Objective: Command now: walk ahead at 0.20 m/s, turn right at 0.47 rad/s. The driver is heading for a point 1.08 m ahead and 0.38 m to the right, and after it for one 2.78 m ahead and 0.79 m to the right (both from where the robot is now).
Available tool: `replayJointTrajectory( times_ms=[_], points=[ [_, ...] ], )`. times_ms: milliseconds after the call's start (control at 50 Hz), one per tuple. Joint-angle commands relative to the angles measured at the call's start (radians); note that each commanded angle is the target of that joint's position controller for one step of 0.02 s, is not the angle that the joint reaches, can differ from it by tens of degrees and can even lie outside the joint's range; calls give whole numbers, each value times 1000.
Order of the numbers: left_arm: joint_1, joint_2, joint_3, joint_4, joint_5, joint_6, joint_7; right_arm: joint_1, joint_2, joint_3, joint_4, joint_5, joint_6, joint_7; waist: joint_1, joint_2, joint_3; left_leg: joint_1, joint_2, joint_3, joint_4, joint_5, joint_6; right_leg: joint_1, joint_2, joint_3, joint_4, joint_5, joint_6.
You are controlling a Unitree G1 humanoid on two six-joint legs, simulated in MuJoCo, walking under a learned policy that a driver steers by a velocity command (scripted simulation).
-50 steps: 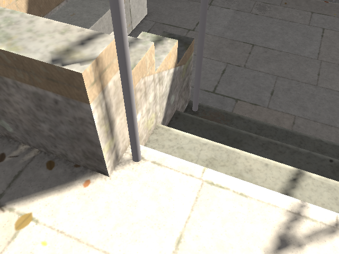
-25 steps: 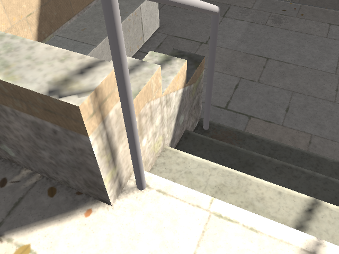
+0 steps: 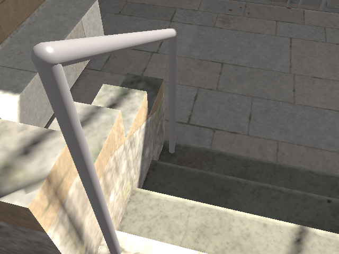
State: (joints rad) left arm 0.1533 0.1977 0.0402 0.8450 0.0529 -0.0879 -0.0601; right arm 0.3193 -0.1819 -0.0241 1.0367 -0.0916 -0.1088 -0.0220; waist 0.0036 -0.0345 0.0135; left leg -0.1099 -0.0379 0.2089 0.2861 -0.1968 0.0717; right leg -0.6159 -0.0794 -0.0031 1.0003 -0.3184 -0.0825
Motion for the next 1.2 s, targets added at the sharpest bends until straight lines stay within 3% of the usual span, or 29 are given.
replayJointTrajectory(
  times_ms=[20,60,80,120,180,300,360,380,400,440,500,540,620,680,700,760,840,880,900,920,940,960,980,1020,1040,1100,1140,1180,1200],
  points=[
    [69,13,-12,-29,-48,18,2,76,-124,-40,-5,0,-64,-11,40,29,-7,233,429,-161,-97,965,210,-156,-71,148,-148,197,42],
    [-7,46,-9,-30,-35,30,-20,-22,-143,-55,-55,17,-63,-14,28,66,-52,181,300,8,-90,930,169,-39,-22,21,-192,255,50],
    [3,-1,-26,-7,-2,58,-29,89,-81,-28,-6,-23,-50,10,-9,97,-34,179,328,-6,-134,656,190,-45,-47,56,-146,259,24],
    [-56,53,-4,-38,16,60,-56,55,-64,-14,-19,-1,-29,24,-17,115,40,41,276,-5,-184,46,164,30,-15,12,-169,160,-20],
    [-164,-2,-31,-65,-14,40,-16,244,-139,-36,88,-21,-24,29,-70,3,142,445,479,-113,-176,507,217,-323,-31,107,-316,195,-20],
    [-142,37,-6,-21,-25,26,-8,196,-150,-47,24,-12,8,10,5,169,68,388,372,108,-30,999,124,-31,84,-48,-338,76,-3],
    [257,148,55,90,-40,-12,28,110,-201,-39,-10,-42,12,37,183,142,-21,-105,265,166,404,990,36,636,188,-77,-326,346,-80],
    [510,213,70,167,-20,-10,51,157,-78,8,-28,-58,-3,77,225,-41,-217,-507,148,112,739,244,-69,1110,33,249,-361,506,-227],
    [708,210,60,232,10,-4,42,122,-99,7,-75,-15,-12,115,250,-49,-376,-612,14,-98,1102,-381,-80,1256,-155,655,-562,594,-350],
    [484,183,70,232,-11,-47,49,-129,-113,0,-168,23,-34,105,220,-28,-51,-797,96,-296,1170,-275,-16,923,-125,498,-616,346,-250],
    [213,1,-17,154,-11,-36,26,-81,9,31,-211,-11,-7,52,9,13,26,-484,170,-335,1046,-141,20,324,-89,423,-702,235,-229],
    [156,34,-17,114,-14,-46,26,-52,-36,20,-228,21,8,30,-32,6,26,-432,149,-280,928,-165,-20,164,-67,347,-736,291,-234],
    [218,104,-30,108,70,-53,38,-5,1,56,-274,-1,23,62,-76,-29,-4,-204,103,-151,884,264,-88,-182,92,219,-543,343,-175],
    [658,-23,-51,266,27,-75,96,-271,-57,53,-357,-22,21,53,158,13,25,-978,154,-320,564,452,-92,540,9,436,-246,182,-189],
    [661,-28,-49,248,0,-65,106,-290,-57,62,-333,-12,23,62,196,56,3,-863,168,-305,275,668,-76,472,65,372,-181,50,-159],
    [434,73,-55,155,56,-25,40,-300,-4,77,-378,-9,51,84,68,-62,28,-162,92,-178,443,715,-60,-245,113,385,-302,-161,-167],
    [462,96,-54,128,1,-26,56,-165,-108,55,-271,10,53,68,70,-2,93,-162,116,-216,67,511,-68,129,102,476,2,-71,-104],
    [472,135,-50,148,6,-9,-7,238,-205,-6,-101,30,40,63,-102,95,6,254,157,-126,-64,667,7,87,180,323,400,214,-24],
    [665,6,-58,174,8,-24,-54,499,-262,-30,-47,7,30,96,-64,300,-339,811,337,-285,448,1155,246,-215,248,207,926,-339,30],
    [706,27,-59,153,-5,-18,-74,447,-288,-33,-74,-4,40,139,-62,254,-415,866,469,-510,469,1146,377,-510,250,156,1299,-550,20],
    [560,88,-46,78,-12,-14,-62,384,-255,-27,-99,-34,44,136,-107,171,-258,692,509,-602,358,933,379,-692,208,135,1360,-438,31],
    [406,124,-35,-18,-13,-2,-27,235,-232,-22,-103,-9,38,135,-84,158,-140,493,559,-772,171,236,384,-827,135,141,1265,-286,32],
    [351,94,-54,-4,-4,5,6,143,-75,22,-124,-41,24,126,-13,-33,-23,215,465,-638,99,172,287,-715,49,214,1100,-6,14],
    [316,47,-62,-16,11,42,-1,30,-7,48,-116,-29,6,95,97,-27,98,-287,402,-491,12,266,283,-418,-79,181,767,73,1],
    [311,-3,-81,-10,48,46,-11,-14,54,64,-113,-11,-30,62,94,-4,96,-386,239,-363,40,175,207,-364,-113,172,493,292,-37],
    [217,39,-44,22,32,29,-60,129,-86,54,-65,-11,-54,47,22,152,19,-588,138,-215,113,357,170,28,-25,-48,254,468,37],
    [220,68,-39,10,38,20,-56,235,-168,36,-35,-27,-41,53,19,49,-12,-349,221,-306,251,517,178,-147,-25,12,263,398,51],
    [129,86,-36,-28,33,3,-24,311,-153,37,1,-20,-25,50,-16,64,-14,-127,267,-406,336,525,180,-357,-32,34,252,243,66],
    [-17,52,-65,-79,44,6,-13,463,-53,50,97,-17,-20,11,-125,48,20,266,327,-536,394,362,191,-777,-112,213,85,392,71]
  ],
)
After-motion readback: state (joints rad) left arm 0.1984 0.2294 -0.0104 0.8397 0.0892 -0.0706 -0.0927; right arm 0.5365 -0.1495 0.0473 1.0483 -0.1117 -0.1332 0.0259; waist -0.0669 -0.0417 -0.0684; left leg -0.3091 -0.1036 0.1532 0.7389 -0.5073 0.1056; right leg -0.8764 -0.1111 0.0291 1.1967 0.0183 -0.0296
